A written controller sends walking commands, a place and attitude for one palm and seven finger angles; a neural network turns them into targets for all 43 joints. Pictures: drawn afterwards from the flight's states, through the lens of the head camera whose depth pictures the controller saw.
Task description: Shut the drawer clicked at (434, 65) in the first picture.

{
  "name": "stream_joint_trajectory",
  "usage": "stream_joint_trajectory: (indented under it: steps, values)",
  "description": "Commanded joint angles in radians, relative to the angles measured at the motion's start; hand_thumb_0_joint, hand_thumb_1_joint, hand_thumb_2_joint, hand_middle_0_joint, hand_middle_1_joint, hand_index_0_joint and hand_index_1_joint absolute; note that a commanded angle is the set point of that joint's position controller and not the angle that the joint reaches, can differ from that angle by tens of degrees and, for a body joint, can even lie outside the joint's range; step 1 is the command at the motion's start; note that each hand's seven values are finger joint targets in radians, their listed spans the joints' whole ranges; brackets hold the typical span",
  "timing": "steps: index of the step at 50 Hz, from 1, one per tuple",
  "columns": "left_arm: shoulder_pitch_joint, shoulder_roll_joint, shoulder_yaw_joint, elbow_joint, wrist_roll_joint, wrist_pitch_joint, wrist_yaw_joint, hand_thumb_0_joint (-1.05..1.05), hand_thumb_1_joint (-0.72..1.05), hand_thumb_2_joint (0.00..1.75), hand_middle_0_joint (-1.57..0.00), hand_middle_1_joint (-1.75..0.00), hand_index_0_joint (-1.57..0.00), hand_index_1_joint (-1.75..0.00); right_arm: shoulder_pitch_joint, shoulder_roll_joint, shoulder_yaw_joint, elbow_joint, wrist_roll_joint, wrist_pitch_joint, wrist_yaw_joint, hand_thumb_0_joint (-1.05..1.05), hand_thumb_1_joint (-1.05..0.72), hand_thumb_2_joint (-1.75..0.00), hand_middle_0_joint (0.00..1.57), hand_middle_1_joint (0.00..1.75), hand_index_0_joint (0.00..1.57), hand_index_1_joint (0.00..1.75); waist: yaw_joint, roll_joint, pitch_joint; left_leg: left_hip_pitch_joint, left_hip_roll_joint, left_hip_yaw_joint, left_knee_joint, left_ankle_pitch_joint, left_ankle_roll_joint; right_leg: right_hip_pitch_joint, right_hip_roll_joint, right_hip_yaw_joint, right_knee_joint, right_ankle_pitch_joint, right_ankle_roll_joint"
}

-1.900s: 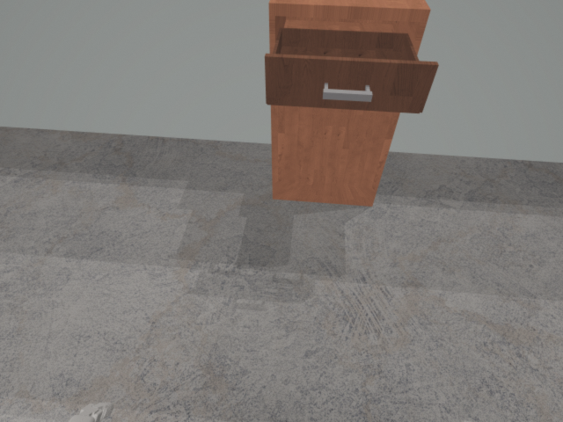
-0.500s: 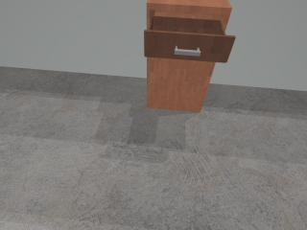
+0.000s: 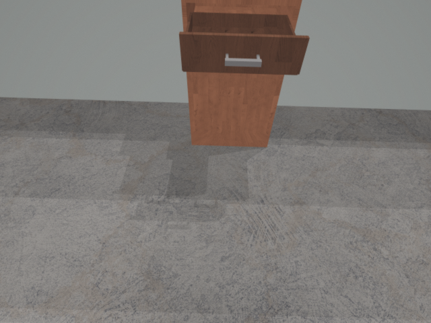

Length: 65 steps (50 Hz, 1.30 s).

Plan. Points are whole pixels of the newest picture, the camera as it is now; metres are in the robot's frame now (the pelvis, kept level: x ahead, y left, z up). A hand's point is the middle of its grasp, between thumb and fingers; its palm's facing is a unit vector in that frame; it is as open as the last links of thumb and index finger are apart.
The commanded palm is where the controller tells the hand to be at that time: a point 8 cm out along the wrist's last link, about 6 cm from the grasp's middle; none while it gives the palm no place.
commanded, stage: walk to a spot facing it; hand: left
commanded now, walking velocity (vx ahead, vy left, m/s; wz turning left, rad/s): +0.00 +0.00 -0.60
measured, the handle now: (242, 59) +0.96 -0.02 +0.01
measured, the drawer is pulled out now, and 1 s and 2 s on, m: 0.30 0.30 0.30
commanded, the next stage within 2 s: none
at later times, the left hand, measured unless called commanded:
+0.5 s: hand out of the picture +0.03 +0.17 -0.15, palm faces -0.13 -0.97 -0.22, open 7.4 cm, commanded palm none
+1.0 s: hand (152, 236) +0.35 +0.19 -0.17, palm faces -0.46 -0.87 -0.19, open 7.4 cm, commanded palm none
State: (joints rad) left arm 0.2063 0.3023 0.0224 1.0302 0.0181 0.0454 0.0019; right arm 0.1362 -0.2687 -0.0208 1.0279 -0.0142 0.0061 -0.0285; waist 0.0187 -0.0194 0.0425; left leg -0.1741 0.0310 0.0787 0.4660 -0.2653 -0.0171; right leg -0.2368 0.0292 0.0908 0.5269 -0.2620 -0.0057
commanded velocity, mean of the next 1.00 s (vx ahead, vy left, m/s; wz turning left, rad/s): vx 0.28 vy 0.00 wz -0.60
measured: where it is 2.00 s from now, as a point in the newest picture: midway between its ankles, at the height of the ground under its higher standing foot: (260, 270)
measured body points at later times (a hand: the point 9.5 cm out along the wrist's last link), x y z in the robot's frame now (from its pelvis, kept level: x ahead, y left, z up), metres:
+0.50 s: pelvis +0.02 -0.02 +0.01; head +0.03 -0.04 +0.46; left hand +0.04 +0.22 -0.13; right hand +0.05 -0.30 -0.13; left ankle +0.06 +0.14 -0.66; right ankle +0.01 -0.10 -0.74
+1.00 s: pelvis +0.18 +0.04 +0.01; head +0.21 +0.07 +0.45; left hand +0.37 +0.24 -0.15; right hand +0.04 -0.16 -0.12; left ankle +0.15 +0.12 -0.74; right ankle +0.13 -0.12 -0.62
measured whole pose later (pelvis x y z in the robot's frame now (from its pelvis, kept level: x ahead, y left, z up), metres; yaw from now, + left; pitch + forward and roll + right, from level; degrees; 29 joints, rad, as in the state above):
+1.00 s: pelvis +0.18 +0.04 +0.01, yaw -33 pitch -1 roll -2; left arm 0.26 0.27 0.12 0.94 0.04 0.03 -0.03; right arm 0.41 -0.15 -0.03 0.99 -0.01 -0.08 -0.05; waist 0.02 -0.06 0.01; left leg -0.05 0.01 0.20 0.37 -0.33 0.06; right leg -0.68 -0.01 0.03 1.28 -0.14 0.01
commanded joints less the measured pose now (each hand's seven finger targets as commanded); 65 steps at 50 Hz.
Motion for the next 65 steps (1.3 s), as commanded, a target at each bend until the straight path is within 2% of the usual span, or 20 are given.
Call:
stream_joint_trajectory:
  steps: [1, 4, 6, 7, 8, 10, 13, 25, 31, 33, 34, 35, 36, 37, 40, 44, 55, 60, 63, 65]
  values:
    - [0.022, 0.102, 0.039, -0.107, 0.001, -0.008, -0.004, 0.00, 0.90, 0.90, -0.20, -0.30, -0.20, -0.30, 0.034, -0.194, -0.059, -0.088, -0.001, -0.009, -0.008, 0.00, -0.90, -0.90, 0.20, 0.30, 0.20, 0.30, -0.012, 0.157, -0.040, 0.032, 0.258, -0.137, -0.089, 0.231, 0.104, -0.129, -0.032, -0.022, 0.184, 0.036, 0.003]
    - [0.078, 0.068, 0.048, -0.123, 0.000, -0.002, -0.013, 0.00, 0.90, 0.90, -0.20, -0.30, -0.20, -0.30, -0.008, -0.188, -0.071, -0.121, -0.003, -0.010, -0.003, 0.00, -0.90, -0.90, 0.20, 0.30, 0.20, 0.30, 0.020, 0.212, -0.024, -0.050, 0.315, -0.099, -0.056, 0.264, 0.144, -0.078, -0.054, -0.081, 0.243, -0.170, 0.013]
    - [0.189, 0.083, 0.064, -0.104, 0.008, -0.013, -0.017, 0.00, 0.90, 0.90, -0.20, -0.30, -0.20, -0.30, -0.042, -0.166, -0.071, -0.140, -0.002, -0.002, 0.002, 0.00, -0.90, -0.90, 0.20, 0.30, 0.20, 0.30, 0.082, 0.061, -0.047, -0.178, 0.228, -0.003, 0.172, 0.054, 0.063, 0.082, -0.077, -0.022, 0.018, 0.006, -0.009]
    - [0.224, 0.187, 0.084, -0.106, 0.023, -0.031, -0.006, 0.00, 0.90, 0.90, -0.20, -0.30, -0.20, -0.30, -0.023, -0.081, -0.056, -0.169, 0.005, 0.006, 0.009, 0.00, -0.90, -0.90, 0.20, 0.30, 0.20, 0.30, 0.085, -0.309, -0.051, -0.394, 0.049, 0.101, 0.476, -0.303, -0.026, 0.152, -0.298, 0.384, -0.215, -0.023, -0.085]
    - [0.255, 0.209, 0.086, -0.113, 0.004, -0.031, 0.006, 0.00, 0.90, 0.90, -0.20, -0.30, -0.20, -0.30, -0.067, -0.087, -0.053, -0.195, -0.003, 0.008, 0.011, 0.00, -0.90, -0.90, 0.20, 0.30, 0.20, 0.30, 0.105, -0.323, -0.019, -0.458, -0.007, -0.037, 0.626, -0.364, -0.028, 0.075, -0.368, 0.576, -0.347, -0.079, -0.136]
    - [0.157, 0.150, 0.085, -0.138, -0.003, -0.036, 0.014, 0.00, 0.90, 0.90, -0.20, -0.30, -0.20, -0.30, -0.057, -0.112, -0.067, -0.173, -0.003, 0.009, 0.019, 0.00, -0.90, -0.90, 0.20, 0.30, 0.20, 0.30, 0.047, -0.184, 0.080, -0.482, 0.047, -0.122, 0.701, -0.166, -0.015, -0.013, -0.300, 0.531, -0.405, -0.349, -0.103]
    - [0.129, 0.095, 0.072, -0.157, -0.005, -0.066, 0.003, 0.00, 0.90, 0.90, -0.20, -0.30, -0.20, -0.30, 0.006, -0.088, -0.070, -0.144, -0.014, -0.009, 0.034, 0.00, -0.90, -0.90, 0.20, 0.30, 0.20, 0.30, 0.003, -0.052, 0.005, -0.426, 0.059, -0.102, 0.675, -0.010, -0.034, 0.016, -0.215, 0.368, -0.347, -0.251, -0.141]
    - [0.281, 0.061, 0.077, -0.107, 0.008, -0.099, 0.002, 0.00, 0.90, 0.90, -0.20, -0.30, -0.20, -0.30, -0.070, -0.036, -0.063, -0.211, -0.014, -0.037, 0.036, 0.00, -0.90, -0.90, 0.20, 0.30, 0.20, 0.30, 0.048, -0.108, -0.017, -0.512, 0.045, -0.096, 0.484, -0.009, -0.057, 0.151, -0.190, 0.415, -0.329, -0.147, -0.197]
    - [0.224, 0.088, 0.088, -0.131, 0.015, -0.087, 0.008, 0.00, 0.90, 0.90, -0.20, -0.30, -0.20, -0.30, -0.068, -0.016, -0.060, -0.243, 0.002, -0.057, 0.034, 0.00, -0.90, -0.90, 0.20, 0.30, 0.20, 0.30, 0.042, -0.130, -0.015, -0.254, -0.014, -0.094, 0.215, -0.090, -0.030, 0.012, -0.178, 0.436, -0.276, -0.072, -0.197]
    - [0.168, 0.087, 0.092, -0.147, 0.010, -0.082, 0.007, 0.00, 0.90, 0.90, -0.20, -0.30, -0.20, -0.30, 0.023, -0.023, -0.063, -0.220, 0.006, -0.068, 0.025, 0.00, -0.90, -0.90, 0.20, 0.30, 0.20, 0.30, -0.006, -0.133, -0.024, -0.033, -0.040, -0.081, 0.062, -0.010, -0.023, -0.119, -0.121, 0.396, -0.199, -0.067, -0.158]
    - [0.138, 0.066, 0.091, -0.157, 0.008, -0.081, 0.005, 0.00, 0.90, 0.90, -0.20, -0.30, -0.20, -0.30, 0.125, -0.053, -0.069, -0.187, 0.010, -0.075, 0.012, 0.00, -0.90, -0.90, 0.20, 0.30, 0.20, 0.30, -0.053, -0.078, -0.052, 0.167, -0.011, -0.102, -0.042, 0.000, -0.016, -0.234, -0.065, 0.347, -0.094, -0.078, -0.124]
    - [0.145, 0.020, 0.085, -0.167, -0.001, -0.080, -0.004, 0.00, 0.90, 0.90, -0.20, -0.30, -0.20, -0.30, 0.245, -0.133, -0.086, -0.154, 0.007, -0.078, -0.001, 0.00, -0.90, -0.90, 0.20, 0.30, 0.20, 0.30, -0.097, 0.141, -0.130, 0.391, 0.158, -0.254, -0.106, -0.144, 0.009, -0.397, 0.031, 0.228, 0.109, -0.152, -0.086]
    - [0.139, -0.020, 0.081, -0.184, -0.006, -0.085, -0.013, 0.00, 0.90, 0.90, -0.20, -0.30, -0.20, -0.30, 0.337, -0.213, -0.100, -0.150, -0.006, -0.077, 0.000, 0.00, -0.90, -0.90, 0.20, 0.30, 0.20, 0.30, -0.123, 0.356, -0.131, 0.397, 0.422, -0.599, -0.258, -0.372, 0.087, -0.549, 0.100, 0.048, 0.420, -0.327, -0.027]
    - [0.091, 0.012, 0.089, -0.195, 0.009, -0.089, -0.015, 0.00, 0.90, 0.90, -0.20, -0.30, -0.20, -0.30, 0.301, -0.195, -0.090, -0.161, -0.008, -0.067, 0.002, 0.00, -0.90, -0.90, 0.20, 0.30, 0.20, 0.30, -0.105, 0.231, -0.024, 0.228, 0.475, -0.662, -0.314, -0.434, 0.135, -0.553, 0.010, 0.023, 0.543, -0.265, -0.011]
    - [0.139, 0.006, 0.098, -0.134, 0.026, -0.068, -0.039, 0.00, 0.90, 0.90, -0.20, -0.30, -0.20, -0.30, 0.165, -0.044, -0.042, -0.171, -0.004, -0.085, 0.001, 0.00, -0.90, -0.90, 0.20, 0.30, 0.20, 0.30, -0.003, 0.165, 0.072, 0.017, 0.305, -0.345, -0.312, -0.185, 0.027, -0.488, -0.068, -0.019, 0.685, -0.026, 0.003]
    - [0.151, -0.055, 0.083, -0.115, 0.021, -0.037, -0.040, 0.00, 0.90, 0.90, -0.20, -0.30, -0.20, -0.30, 0.280, 0.011, -0.020, -0.107, 0.003, -0.109, -0.015, 0.00, -0.90, -0.90, 0.20, 0.30, 0.20, 0.30, 0.013, 0.206, 0.048, 0.067, 0.206, -0.056, -0.208, 0.484, -0.096, -0.478, -0.046, -0.051, 0.762, 0.101, 0.013]
    - [-0.102, -0.080, 0.059, -0.170, 0.014, -0.018, -0.049, 0.00, 0.90, 0.90, -0.20, -0.30, -0.20, -0.30, 0.466, 0.034, -0.002, 0.011, -0.004, -0.113, -0.032, 0.00, -0.90, -0.90, 0.20, 0.30, 0.20, 0.30, -0.038, 0.105, 0.103, 0.282, 0.262, 0.029, -0.196, 0.706, -0.018, -0.675, -0.066, -0.150, 0.643, 0.144, -0.002]
    - [-0.195, -0.095, 0.039, -0.188, 0.008, -0.032, -0.052, 0.00, 0.90, 0.90, -0.20, -0.30, -0.20, -0.30, 0.509, 0.009, -0.010, 0.039, -0.011, -0.095, -0.029, 0.00, -0.90, -0.90, 0.20, 0.30, 0.20, 0.30, -0.059, 0.119, 0.093, 0.333, 0.256, 0.159, -0.110, 1.009, 0.030, -0.489, -0.017, -0.292, 0.331, 0.043, -0.052]
    - [-0.088, -0.074, 0.048, -0.163, 0.008, -0.048, -0.043, 0.00, 0.90, 0.90, -0.20, -0.30, -0.20, -0.30, 0.475, -0.038, -0.029, 0.028, -0.004, -0.088, -0.026, 0.00, -0.90, -0.90, 0.20, 0.30, 0.20, 0.30, 0.000, 0.194, 0.009, 0.323, 0.269, 0.219, 0.084, 1.328, 0.029, -0.274, 0.055, -0.345, 0.210, 0.001, -0.097]
    - [0.103, -0.008, 0.071, -0.111, 0.013, -0.068, -0.031, 0.00, 0.90, 0.90, -0.20, -0.30, -0.20, -0.30, 0.415, -0.054, -0.037, -0.006, 0.003, -0.086, -0.017, 0.00, -0.90, -0.90, 0.20, 0.30, 0.20, 0.30, 0.090, 0.220, -0.090, 0.150, 0.285, 0.211, 0.378, 1.173, 0.019, 0.064, 0.042, -0.298, 0.088, 0.018, -0.136]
